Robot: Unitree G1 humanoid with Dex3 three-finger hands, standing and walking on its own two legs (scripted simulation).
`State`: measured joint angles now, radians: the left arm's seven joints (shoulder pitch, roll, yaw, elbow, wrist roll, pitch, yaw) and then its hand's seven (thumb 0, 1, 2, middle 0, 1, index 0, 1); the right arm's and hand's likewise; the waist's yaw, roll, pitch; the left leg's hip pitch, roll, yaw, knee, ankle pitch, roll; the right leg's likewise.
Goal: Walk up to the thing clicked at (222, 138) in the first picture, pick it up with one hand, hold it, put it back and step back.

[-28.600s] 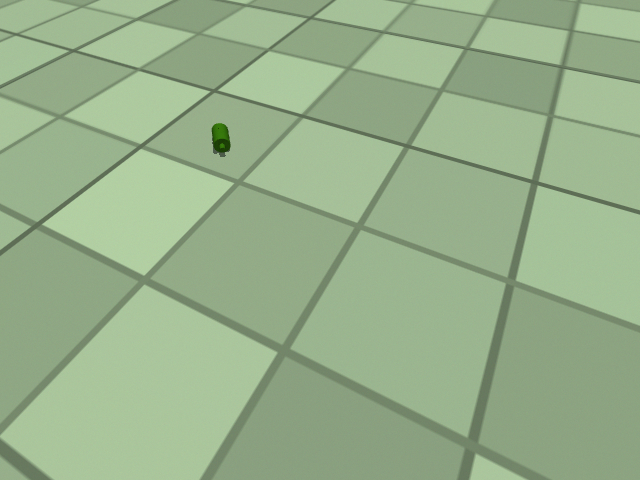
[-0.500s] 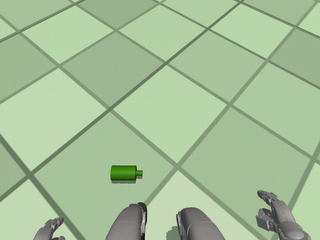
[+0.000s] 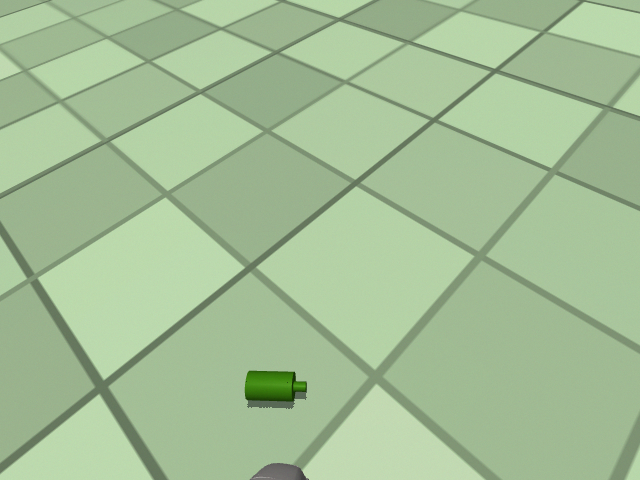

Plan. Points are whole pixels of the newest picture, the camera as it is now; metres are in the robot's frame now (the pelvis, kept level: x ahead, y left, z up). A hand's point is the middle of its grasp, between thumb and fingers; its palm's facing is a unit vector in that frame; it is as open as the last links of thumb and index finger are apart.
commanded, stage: walk up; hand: left
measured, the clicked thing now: (277, 386) +0.45 +0.23 -0.73
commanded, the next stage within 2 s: none
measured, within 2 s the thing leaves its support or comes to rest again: neither
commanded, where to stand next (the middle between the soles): +0.07 +0.02 m, yaw -1 degrees
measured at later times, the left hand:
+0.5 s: hand out of the picture +0.08 +0.28 -0.17, palm faces +0.00 -0.93 -0.37, open 7.3 cm
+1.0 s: hand out of the picture +0.03 +0.31 -0.15, palm faces +0.05 -0.91 -0.42, open 7.3 cm
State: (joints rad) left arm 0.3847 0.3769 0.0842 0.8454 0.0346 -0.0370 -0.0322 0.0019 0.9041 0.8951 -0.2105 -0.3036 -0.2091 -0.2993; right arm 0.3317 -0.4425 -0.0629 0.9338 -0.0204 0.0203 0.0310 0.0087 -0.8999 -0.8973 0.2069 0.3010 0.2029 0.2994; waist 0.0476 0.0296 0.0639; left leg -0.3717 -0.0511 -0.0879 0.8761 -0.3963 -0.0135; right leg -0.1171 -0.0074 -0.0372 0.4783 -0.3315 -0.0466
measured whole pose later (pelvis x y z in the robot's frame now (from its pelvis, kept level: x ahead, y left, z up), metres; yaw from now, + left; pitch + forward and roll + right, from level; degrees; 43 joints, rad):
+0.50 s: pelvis +0.02 +0.01 -0.02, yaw +0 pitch -3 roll +0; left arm 0.23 0.39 0.04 0.87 -0.03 0.03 0.01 0.00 0.91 0.90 -0.21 -0.30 -0.21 -0.30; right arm 0.11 -0.38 -0.03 0.78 -0.03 0.02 -0.01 0.00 -0.89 -0.90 0.21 0.30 0.21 0.30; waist 0.01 -0.02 0.19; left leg -0.38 0.03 0.03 0.67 -0.23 0.02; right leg -0.43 -0.01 0.05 1.01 -0.49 0.01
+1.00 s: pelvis -0.03 +0.02 -0.02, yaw +3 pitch -4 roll +2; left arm 0.28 0.42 0.07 0.81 0.04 -0.01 -0.02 0.00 0.90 0.90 -0.21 -0.30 -0.21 -0.30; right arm 0.33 -0.41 -0.06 0.94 -0.03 -0.01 0.05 0.01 -0.90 -0.90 0.21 0.30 0.21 0.30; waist 0.02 -0.03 0.06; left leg -0.21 -0.03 0.02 0.62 -0.35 0.02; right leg -0.34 -0.11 -0.04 0.73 -0.38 -0.03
